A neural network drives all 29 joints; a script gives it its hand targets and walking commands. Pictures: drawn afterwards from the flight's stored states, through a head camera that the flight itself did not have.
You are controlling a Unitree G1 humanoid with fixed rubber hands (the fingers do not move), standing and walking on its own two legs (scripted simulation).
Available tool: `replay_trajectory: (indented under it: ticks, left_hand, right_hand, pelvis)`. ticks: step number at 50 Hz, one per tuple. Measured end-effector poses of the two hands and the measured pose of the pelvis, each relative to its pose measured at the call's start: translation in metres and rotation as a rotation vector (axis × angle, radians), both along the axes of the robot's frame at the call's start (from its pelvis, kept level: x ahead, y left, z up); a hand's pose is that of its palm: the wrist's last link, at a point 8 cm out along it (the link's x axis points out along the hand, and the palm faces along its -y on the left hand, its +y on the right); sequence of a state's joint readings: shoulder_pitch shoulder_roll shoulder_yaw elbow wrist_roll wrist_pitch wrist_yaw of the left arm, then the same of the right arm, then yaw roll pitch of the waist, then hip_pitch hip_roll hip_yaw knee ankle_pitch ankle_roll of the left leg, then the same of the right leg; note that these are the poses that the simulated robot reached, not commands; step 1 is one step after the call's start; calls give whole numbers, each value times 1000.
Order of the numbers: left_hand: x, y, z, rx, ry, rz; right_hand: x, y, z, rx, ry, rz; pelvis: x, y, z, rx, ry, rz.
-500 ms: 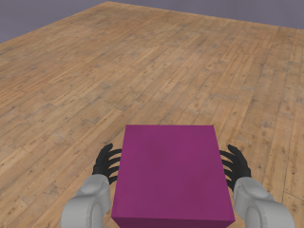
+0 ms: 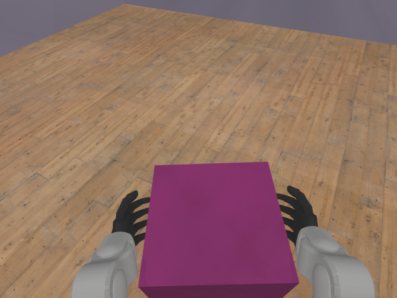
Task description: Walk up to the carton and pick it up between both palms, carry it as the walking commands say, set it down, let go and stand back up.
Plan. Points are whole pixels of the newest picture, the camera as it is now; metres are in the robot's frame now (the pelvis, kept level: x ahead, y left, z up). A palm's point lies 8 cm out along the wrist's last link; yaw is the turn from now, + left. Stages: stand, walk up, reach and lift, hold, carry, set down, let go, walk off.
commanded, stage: carry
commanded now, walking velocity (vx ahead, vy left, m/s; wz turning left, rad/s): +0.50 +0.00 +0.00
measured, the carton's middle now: (213, 242) +0.25 +0.00 +0.00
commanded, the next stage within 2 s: none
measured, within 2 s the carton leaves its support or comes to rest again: neither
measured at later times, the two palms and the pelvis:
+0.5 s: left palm (165, 108) +0.59 +0.11 +0.08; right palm (275, 103) +0.60 -0.18 +0.08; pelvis +0.36 -0.04 +0.00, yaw +3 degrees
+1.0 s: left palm (161, 49) +0.94 +0.16 +0.09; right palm (242, 46) +0.95 -0.14 +0.09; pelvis +0.71 +0.01 +0.01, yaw +0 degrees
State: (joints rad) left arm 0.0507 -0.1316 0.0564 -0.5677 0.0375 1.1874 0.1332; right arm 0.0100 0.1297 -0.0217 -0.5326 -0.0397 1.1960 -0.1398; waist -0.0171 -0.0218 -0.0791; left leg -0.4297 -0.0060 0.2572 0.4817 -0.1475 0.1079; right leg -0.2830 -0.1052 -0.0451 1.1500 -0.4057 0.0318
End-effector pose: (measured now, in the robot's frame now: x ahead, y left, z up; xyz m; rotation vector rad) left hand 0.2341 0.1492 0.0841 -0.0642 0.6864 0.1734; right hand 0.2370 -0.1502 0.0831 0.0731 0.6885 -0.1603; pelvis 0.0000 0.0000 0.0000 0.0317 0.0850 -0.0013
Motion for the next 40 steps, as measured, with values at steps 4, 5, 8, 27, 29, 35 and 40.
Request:
replay_trajectory:
  ticks: [4, 5, 8, 27, 29, 35, 40]
  left_hand:
    - [49, 4, 8, -16, 14, -10]
    - [61, 4, 10, -21, 8, -11]
    - [100, 5, 16, -32, -13, -9]
    - [373, -35, 7, 21, 17, 48]
    - [395, -34, 16, 24, 9, 63]
    - [475, -30, 34, 38, -32, 67]
    - [554, -20, 33, 33, -61, 42]
  right_hand:
    - [45, 4, 12, -14, 15, -12]
    - [57, 5, 15, -18, 10, -13]
    - [95, 5, 24, -26, -12, -13]
    - [387, -34, 1, 23, 16, 47]
    - [413, -33, 7, 30, 7, 60]
    - [493, -29, 21, 49, -35, 60]
    - [565, -19, 21, 45, -64, 35]
  pelvis:
    - [49, 5, 16, -28, 0, -3]
    - [62, 5, 19, -35, 0, -1]
    - [101, 4, 23, -50, -4, 8]
    - [383, -45, 10, -41, 2, 57]
    - [409, -47, 17, -26, 3, 61]
    - [489, -40, 26, 13, 1, 51]
    - [565, -25, 17, 20, -9, 41]
